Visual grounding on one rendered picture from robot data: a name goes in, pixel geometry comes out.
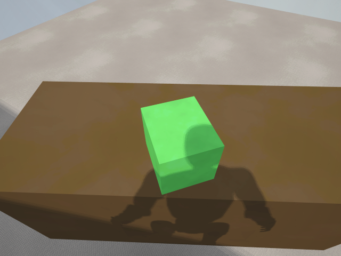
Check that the pedestal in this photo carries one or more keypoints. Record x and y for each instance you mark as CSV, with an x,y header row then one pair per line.
x,y
74,164

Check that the carton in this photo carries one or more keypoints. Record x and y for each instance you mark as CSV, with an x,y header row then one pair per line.
x,y
183,145

